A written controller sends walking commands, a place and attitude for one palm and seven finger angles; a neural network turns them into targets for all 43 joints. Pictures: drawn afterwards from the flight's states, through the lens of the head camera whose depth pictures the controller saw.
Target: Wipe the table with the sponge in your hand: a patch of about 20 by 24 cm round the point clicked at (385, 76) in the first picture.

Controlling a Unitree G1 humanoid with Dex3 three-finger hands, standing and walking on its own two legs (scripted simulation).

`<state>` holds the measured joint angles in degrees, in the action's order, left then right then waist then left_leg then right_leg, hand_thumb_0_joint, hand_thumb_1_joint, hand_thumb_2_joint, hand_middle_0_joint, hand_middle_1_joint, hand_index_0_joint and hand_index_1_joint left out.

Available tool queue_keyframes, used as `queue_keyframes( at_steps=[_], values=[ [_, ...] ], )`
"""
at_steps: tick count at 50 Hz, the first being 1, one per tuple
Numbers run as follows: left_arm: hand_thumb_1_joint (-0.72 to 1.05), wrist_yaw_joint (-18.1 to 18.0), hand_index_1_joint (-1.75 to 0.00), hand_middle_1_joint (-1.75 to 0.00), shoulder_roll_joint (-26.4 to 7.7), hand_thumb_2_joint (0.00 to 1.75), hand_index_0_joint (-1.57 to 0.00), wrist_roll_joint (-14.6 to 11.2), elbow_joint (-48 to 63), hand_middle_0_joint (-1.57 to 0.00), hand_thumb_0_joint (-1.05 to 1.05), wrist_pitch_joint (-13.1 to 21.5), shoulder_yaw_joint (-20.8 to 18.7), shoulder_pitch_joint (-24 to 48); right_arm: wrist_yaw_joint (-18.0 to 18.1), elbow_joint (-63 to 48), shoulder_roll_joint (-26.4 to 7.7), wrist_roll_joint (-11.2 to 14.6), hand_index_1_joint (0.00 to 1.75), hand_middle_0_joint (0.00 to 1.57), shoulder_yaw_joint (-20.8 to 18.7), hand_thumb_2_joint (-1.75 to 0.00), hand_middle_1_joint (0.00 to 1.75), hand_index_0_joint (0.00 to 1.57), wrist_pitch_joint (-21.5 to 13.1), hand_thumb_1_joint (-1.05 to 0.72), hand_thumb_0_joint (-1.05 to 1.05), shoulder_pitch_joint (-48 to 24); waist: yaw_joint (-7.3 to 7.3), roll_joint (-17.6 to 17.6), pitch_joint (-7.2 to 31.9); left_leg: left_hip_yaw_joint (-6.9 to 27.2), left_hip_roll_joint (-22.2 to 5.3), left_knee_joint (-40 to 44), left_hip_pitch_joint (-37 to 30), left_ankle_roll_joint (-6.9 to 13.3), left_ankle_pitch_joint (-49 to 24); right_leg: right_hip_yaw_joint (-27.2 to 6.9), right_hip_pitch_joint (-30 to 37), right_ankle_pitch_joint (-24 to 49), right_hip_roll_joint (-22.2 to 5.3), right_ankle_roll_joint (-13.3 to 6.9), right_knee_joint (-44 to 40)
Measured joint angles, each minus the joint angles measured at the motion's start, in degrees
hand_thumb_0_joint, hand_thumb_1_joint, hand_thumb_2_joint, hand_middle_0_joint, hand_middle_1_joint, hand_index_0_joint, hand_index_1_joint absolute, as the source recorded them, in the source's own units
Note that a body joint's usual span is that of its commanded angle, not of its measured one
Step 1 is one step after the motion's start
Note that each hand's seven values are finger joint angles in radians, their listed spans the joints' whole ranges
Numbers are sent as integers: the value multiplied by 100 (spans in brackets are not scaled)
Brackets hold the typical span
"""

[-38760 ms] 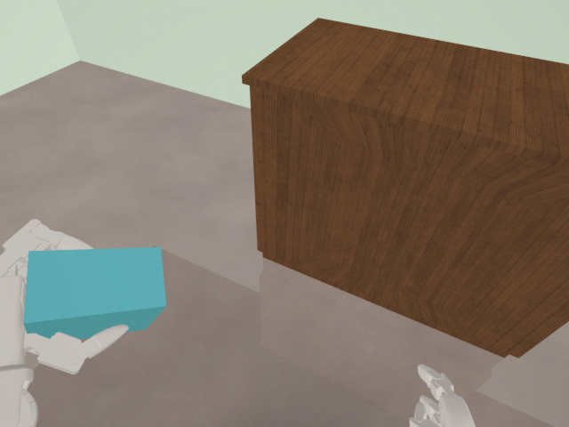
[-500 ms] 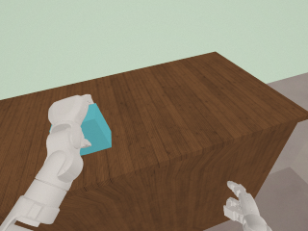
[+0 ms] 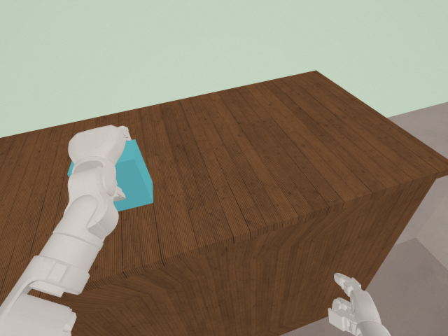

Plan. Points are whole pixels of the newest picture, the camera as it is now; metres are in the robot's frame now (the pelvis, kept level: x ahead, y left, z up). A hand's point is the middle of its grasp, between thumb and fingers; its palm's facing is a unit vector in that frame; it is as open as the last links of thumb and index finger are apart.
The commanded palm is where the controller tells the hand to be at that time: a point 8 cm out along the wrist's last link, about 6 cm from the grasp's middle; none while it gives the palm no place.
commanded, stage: wipe forward along the middle lane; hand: left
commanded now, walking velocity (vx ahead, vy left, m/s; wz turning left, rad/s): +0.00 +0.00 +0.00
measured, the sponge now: (118, 185) +0.35 +0.26 +0.11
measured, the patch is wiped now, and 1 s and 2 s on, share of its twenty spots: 1.00 1.00 1.00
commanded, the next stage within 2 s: slide back across to the first lane in 0.66 s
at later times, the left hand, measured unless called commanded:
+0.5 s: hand (113, 154) +0.39 +0.27 +0.15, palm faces -0.01 -0.01 -1.00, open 10.6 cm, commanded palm +0.37 +0.27 +0.18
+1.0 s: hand (110, 144) +0.42 +0.29 +0.16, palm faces -0.01 -0.02 -1.00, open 10.6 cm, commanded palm +0.39 +0.31 +0.20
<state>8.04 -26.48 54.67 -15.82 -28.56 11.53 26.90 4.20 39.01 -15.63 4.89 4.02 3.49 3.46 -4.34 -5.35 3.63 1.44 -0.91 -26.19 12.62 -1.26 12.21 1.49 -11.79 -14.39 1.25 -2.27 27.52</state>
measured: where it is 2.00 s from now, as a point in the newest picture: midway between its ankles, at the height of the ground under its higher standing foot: outside the picture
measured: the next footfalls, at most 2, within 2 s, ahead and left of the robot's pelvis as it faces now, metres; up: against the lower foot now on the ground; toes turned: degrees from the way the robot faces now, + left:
none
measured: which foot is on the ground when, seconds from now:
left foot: down 0.00-1.00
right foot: down 0.00-1.00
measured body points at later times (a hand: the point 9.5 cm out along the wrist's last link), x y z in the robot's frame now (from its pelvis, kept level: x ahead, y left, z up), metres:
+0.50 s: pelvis +0.00 +0.00 +0.00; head -0.01 -0.03 +0.45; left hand +0.39 +0.27 +0.21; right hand +0.17 -0.24 -0.11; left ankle +0.02 +0.14 -0.74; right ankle +0.01 -0.09 -0.74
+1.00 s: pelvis +0.01 +0.01 +0.00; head +0.01 -0.02 +0.45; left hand +0.42 +0.29 +0.21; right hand +0.15 -0.24 -0.12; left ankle +0.02 +0.14 -0.74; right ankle +0.01 -0.09 -0.74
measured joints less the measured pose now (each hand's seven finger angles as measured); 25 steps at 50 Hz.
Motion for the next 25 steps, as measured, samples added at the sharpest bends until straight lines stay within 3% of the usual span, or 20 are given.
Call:
queue_keyframes(
  at_steps=[14, 25],
  values=[
    [-55, -45, -129, -130, -72, 104, -71, 51, -1162, -68, -1, 587, -180, 647, 20, 96, -58, 9, 30, 20, -83, -90, 30, 20, 36, -90, 1, 416, 149, 22, 64, 39, 5, 28, 158, 17, -28, 37, -106, 61, -2, 18, -112],
    [-55, -190, -129, -130, -130, 104, -71, 107, -1775, -69, 0, 831, -264, 982, 20, 157, -112, 20, 30, 20, -194, -90, 30, 20, 87, -90, 1, 612, 247, 46, 96, 23, -4, 47, 268, 35, -49, 20, -198, 118, 7, 30, -183]
  ],
)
